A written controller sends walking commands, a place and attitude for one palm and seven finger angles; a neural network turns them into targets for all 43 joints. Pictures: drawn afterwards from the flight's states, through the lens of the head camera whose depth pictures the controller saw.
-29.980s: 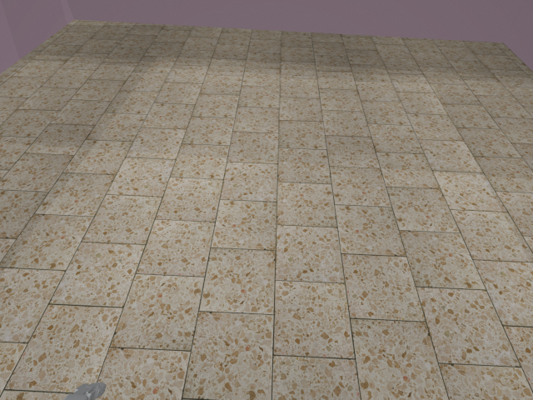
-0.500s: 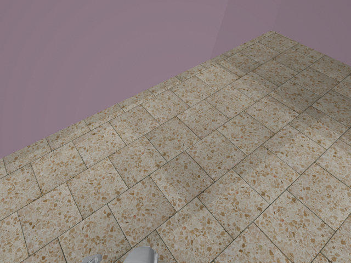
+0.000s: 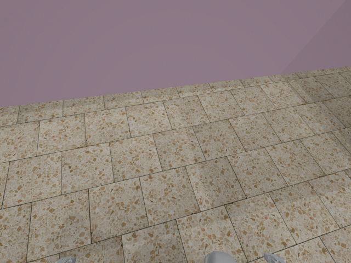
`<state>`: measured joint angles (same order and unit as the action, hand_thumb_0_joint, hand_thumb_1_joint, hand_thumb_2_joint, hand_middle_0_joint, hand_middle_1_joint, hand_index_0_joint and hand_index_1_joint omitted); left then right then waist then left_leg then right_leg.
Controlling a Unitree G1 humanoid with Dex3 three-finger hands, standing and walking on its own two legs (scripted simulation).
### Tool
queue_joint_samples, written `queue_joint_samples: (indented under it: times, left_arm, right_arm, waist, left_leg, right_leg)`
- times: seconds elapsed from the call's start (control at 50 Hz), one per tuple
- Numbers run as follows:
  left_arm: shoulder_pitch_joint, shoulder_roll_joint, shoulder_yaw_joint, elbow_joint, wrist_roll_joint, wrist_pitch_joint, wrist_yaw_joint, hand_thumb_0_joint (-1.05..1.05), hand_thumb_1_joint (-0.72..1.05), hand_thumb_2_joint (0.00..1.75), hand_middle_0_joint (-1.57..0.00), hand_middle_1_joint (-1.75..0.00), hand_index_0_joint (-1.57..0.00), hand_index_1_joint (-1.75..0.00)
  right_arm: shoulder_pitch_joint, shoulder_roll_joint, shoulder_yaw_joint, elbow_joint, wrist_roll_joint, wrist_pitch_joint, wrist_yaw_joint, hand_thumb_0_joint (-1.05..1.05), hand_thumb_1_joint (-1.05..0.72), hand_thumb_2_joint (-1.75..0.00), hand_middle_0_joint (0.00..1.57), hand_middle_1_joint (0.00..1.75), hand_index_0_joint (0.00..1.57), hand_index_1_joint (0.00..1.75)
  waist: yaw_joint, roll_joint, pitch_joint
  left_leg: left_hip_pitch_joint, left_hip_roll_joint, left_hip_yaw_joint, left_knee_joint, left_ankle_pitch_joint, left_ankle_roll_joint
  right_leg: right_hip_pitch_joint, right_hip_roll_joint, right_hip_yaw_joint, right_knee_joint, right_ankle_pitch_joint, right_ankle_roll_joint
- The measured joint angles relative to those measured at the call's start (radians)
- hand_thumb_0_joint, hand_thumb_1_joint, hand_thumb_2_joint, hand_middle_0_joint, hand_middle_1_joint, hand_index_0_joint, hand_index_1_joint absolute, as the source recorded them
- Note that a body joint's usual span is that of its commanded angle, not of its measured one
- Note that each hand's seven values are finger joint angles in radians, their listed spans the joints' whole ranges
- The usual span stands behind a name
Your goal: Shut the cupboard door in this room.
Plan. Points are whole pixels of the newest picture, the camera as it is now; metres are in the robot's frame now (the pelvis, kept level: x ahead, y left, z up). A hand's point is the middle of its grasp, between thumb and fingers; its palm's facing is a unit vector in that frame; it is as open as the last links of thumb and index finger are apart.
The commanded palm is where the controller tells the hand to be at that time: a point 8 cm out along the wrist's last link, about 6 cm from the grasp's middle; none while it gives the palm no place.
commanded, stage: walk to a spot facing it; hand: left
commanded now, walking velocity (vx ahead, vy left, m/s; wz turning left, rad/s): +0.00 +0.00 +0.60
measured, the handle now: out of the picture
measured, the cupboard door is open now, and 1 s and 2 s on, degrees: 84 84 84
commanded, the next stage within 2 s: none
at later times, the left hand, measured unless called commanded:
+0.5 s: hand out of the picture +0.03 +0.15 -0.15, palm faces +0.33 -0.91 -0.26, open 7.4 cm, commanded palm none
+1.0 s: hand out of the picture +0.08 +0.29 -0.17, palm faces +0.60 -0.78 -0.19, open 7.4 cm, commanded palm none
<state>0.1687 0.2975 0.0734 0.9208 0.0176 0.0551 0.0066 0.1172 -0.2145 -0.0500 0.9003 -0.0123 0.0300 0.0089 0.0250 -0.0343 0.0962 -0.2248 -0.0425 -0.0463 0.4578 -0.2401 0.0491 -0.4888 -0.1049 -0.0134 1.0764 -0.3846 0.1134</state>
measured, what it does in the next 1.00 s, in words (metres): walks ahead, turning left: right foot, then left foot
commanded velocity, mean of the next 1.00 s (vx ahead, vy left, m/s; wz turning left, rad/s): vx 0.28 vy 0.00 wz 0.47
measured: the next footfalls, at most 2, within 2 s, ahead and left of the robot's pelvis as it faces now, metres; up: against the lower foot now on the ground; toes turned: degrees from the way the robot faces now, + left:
right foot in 0.24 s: +0.06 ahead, -0.15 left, +0.00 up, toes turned +8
left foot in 0.74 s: +0.13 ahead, +0.18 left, +0.00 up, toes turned +37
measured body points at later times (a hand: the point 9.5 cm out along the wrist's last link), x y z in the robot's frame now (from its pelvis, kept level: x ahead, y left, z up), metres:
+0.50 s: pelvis +0.04 -0.05 +0.00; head +0.08 -0.07 +0.45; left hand +0.02 +0.20 -0.13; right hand +0.15 -0.29 -0.16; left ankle -0.01 +0.11 -0.64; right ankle +0.02 -0.16 -0.74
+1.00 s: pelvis +0.16 +0.10 +0.00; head +0.16 +0.12 +0.45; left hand +0.05 +0.33 -0.15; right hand +0.37 -0.05 -0.13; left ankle +0.10 +0.15 -0.74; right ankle +0.28 -0.02 -0.65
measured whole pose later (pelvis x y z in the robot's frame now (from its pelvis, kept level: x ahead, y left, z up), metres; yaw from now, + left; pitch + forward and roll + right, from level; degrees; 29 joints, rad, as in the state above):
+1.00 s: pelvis +0.16 +0.10 +0.00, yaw +34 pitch -1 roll +0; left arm 0.24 0.23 0.06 0.99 0.03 -0.01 -0.02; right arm 0.19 -0.18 -0.05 0.97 0.00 -0.06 0.00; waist 0.04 -0.04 0.06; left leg -0.14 -0.04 0.07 0.41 -0.25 0.07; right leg -0.59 -0.18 -0.05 1.13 -0.24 0.08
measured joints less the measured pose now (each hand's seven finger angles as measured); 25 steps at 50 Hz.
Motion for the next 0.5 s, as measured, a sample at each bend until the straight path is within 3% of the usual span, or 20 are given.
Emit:
queue_joint_samples:
  times: [0.16, 0.22, 0.24, 0.28, 0.32, 0.4, 0.5]
  left_arm:
    - [-0.076, -0.044, -0.021, -0.045, -0.009, -0.009, 0.004, 0.0, 0.91, 0.9, -0.2, -0.3, -0.2, -0.3]
    - [-0.087, -0.063, -0.032, -0.067, -0.014, -0.026, 0.003, 0.0, 0.91, 0.9, -0.2, -0.3, -0.2, -0.3]
    - [-0.082, -0.067, -0.036, -0.075, -0.012, -0.037, 0.002, 0.0, 0.91, 0.9, -0.2, -0.3, -0.2, -0.3]
    - [-0.073, -0.088, -0.044, -0.079, -0.005, -0.051, 0.003, 0.0, 0.91, 0.9, -0.2, -0.3, -0.2, -0.3]
    - [-0.044, -0.105, -0.05, -0.077, -0.004, -0.054, 0.001, 0.0, 0.91, 0.9, -0.2, -0.3, -0.2, -0.3]
    - [0.018, -0.123, -0.051, -0.042, -0.003, -0.07, -0.002, 0.0, 0.9, 0.9, -0.21, -0.3, -0.2, -0.3]
    - [0.096, -0.129, -0.043, 0.007, 0.004, -0.099, 0.0, 0.0, 0.9, 0.9, -0.21, -0.3, -0.2, -0.3]
  right_arm:
    - [0.071, 0.004, -0.016, 0.02, -0.008, 0.014, -0.001, 0.0, -0.9, -0.9, 0.2, 0.3, 0.2, 0.3]
    - [0.097, -0.006, -0.026, 0.032, -0.006, 0.024, -0.003, 0.0, -0.9, -0.9, 0.2, 0.3, 0.2, 0.3]
    - [0.109, -0.011, -0.03, 0.034, -0.002, 0.026, -0.002, 0.0, -0.9, -0.9, 0.2, 0.3, 0.2, 0.3]
    - [0.113, -0.027, -0.04, 0.047, -0.002, 0.035, -0.001, 0.0, -0.9, -0.9, 0.2, 0.3, 0.2, 0.3]
    - [0.122, -0.039, -0.048, 0.06, -0.009, 0.047, 0.007, 0.0, -0.9, -0.9, 0.2, 0.3, 0.2, 0.3]
    - [0.138, -0.057, -0.056, 0.073, -0.016, 0.045, 0.027, 0.0, -0.91, -0.9, 0.2, 0.29, 0.2, 0.29]
    - [0.132, -0.061, -0.056, 0.091, -0.016, 0.047, 0.037, 0.0, -0.91, -0.9, 0.2, 0.29, 0.19, 0.29]
  waist:
    - [-0.053, 0.033, -0.005]
    - [-0.066, 0.053, -0.012]
    - [-0.064, 0.056, -0.02]
    - [-0.067, 0.083, -0.014]
    - [-0.067, 0.087, -0.023]
    - [-0.072, 0.083, -0.038]
    - [-0.053, 0.067, -0.041]
  left_leg:
    - [-0.035, -0.032, -0.096, 0.028, 0.001, -0.022]
    - [-0.067, -0.046, -0.135, 0.075, -0.018, -0.044]
    - [-0.085, -0.054, -0.144, 0.109, -0.034, -0.053]
    - [-0.145, -0.047, -0.12, 0.277, -0.175, -0.066]
    - [-0.214, -0.034, -0.059, 0.479, -0.211, -0.075]
    - [-0.298, 0.031, 0.017, 0.698, -0.094, -0.099]
    - [-0.335, 0.096, 0.04, 0.705, -0.025, -0.113]
  right_leg:
    - [0.082, 0.057, 0.017, -0.242, -0.05, -0.01]
    - [0.166, 0.082, 0.005, -0.436, 0.029, -0.025]
    - [0.199, 0.082, -0.002, -0.518, 0.082, -0.049]
    - [0.209, 0.086, -0.032, -0.509, 0.095, -0.107]
    - [0.237, 0.07, -0.055, -0.525, 0.077, -0.128]
    - [0.319, 0.04, -0.108, -0.623, 0.095, -0.124]
    - [0.4, 0.009, -0.188, -0.684, 0.085, -0.114]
